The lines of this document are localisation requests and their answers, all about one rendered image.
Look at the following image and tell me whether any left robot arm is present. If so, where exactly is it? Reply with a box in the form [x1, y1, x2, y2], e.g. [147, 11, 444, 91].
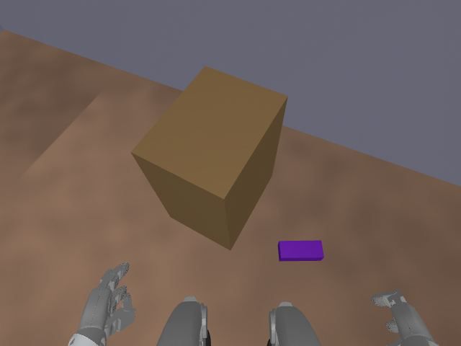
[68, 327, 107, 346]

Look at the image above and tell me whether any right robot hand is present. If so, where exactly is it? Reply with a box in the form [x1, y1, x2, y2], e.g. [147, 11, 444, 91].
[371, 289, 434, 346]

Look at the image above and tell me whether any left robot hand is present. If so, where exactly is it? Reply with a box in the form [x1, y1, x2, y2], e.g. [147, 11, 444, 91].
[79, 262, 135, 338]

